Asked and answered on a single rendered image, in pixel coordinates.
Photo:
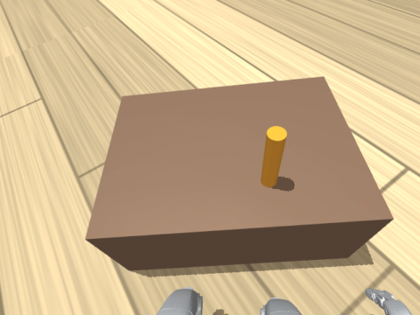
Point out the right robot hand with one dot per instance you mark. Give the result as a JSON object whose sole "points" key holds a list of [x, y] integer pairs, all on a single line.
{"points": [[387, 302]]}

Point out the can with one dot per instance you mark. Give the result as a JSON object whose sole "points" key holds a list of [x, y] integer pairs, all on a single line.
{"points": [[273, 151]]}

